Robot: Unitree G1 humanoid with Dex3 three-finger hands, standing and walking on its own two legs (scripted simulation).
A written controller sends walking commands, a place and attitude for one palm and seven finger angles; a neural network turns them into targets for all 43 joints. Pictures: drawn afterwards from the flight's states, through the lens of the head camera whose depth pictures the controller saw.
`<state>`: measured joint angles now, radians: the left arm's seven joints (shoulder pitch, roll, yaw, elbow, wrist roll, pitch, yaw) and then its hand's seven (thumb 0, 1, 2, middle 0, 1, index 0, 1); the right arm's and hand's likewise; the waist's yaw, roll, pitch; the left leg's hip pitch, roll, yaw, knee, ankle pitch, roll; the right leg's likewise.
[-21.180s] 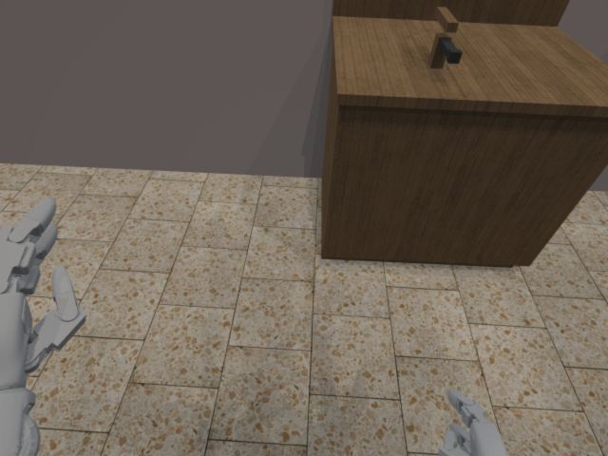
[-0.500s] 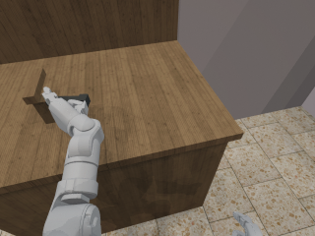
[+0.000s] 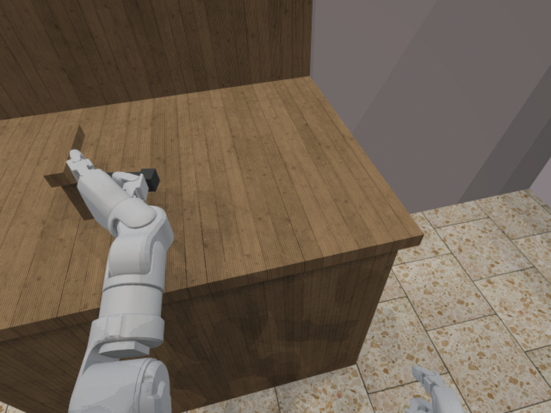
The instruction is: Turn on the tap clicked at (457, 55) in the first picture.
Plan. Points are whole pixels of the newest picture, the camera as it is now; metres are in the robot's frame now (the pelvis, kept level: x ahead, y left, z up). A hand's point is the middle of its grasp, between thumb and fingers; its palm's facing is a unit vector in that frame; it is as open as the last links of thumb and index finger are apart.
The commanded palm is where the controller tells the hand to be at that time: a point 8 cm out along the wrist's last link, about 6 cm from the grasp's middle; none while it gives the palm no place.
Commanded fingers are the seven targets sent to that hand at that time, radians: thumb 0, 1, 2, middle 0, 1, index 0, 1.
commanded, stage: lift the hand up off the lever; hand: left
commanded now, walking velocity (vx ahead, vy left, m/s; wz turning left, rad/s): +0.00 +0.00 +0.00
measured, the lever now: (148, 180) +0.45 +0.26 +0.11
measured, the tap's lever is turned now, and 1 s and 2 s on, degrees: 76 76 76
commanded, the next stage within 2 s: draw the hand back beside the body in 0.74 s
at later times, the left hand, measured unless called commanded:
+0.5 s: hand (138, 173) +0.39 +0.23 +0.18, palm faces +0.78 -0.63 -0.03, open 7.8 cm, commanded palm +0.33 +0.25 +0.19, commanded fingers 0.00 0.90 0.90 -0.15 -0.15 -0.15 -0.15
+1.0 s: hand (159, 180) +0.36 +0.19 +0.19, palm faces +0.45 -0.89 -0.08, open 7.8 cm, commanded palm +0.30 +0.25 +0.18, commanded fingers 0.00 0.90 0.90 -0.16 -0.18 -0.16 -0.18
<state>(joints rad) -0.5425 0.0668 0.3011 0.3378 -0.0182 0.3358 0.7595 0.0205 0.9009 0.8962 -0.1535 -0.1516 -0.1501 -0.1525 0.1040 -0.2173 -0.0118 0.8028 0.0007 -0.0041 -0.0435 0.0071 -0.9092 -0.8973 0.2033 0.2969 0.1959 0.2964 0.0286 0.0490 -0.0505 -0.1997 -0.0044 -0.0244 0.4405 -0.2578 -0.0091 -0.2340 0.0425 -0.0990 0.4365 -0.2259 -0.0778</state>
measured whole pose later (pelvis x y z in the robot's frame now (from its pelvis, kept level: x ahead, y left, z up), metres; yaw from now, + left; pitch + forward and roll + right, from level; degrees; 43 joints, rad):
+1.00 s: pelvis +0.01 +0.00 +0.00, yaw -2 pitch -3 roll +1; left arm -0.32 0.15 0.18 0.00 -0.08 0.42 0.34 0.02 0.90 0.90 -0.15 -0.16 -0.15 -0.16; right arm 0.09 -0.22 0.03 0.72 0.04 0.08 -0.08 0.01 -0.91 -0.90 0.20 0.30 0.20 0.30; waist 0.04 0.06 -0.02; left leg -0.07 0.00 0.01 0.36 -0.24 0.00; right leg -0.13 0.05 -0.06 0.39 -0.22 -0.07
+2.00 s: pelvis -0.01 +0.03 +0.01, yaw -2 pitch -7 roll -1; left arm 0.38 0.32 0.23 -0.33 -0.08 -0.12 0.11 0.02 0.89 0.90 -0.21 -0.30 -0.21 -0.30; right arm 0.15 -0.22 0.01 0.64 0.00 -0.05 -0.03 0.01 -0.91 -0.90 0.20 0.30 0.20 0.30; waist 0.06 0.06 0.06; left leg -0.01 -0.02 0.02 0.34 -0.21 0.03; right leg -0.03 0.03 -0.05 0.30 -0.15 -0.04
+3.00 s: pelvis -0.07 +0.05 -0.01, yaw -3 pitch +0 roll -1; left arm 0.52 0.37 0.32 -0.50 -0.04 -0.15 0.15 0.02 0.89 0.89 -0.22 -0.30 -0.21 -0.30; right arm 0.20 -0.24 -0.01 0.55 0.02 0.00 -0.07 0.01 -0.91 -0.90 0.20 0.30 0.20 0.30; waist 0.00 0.05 0.06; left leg -0.32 -0.03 0.04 0.53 -0.21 0.05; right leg -0.34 0.02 -0.04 0.46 -0.12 -0.02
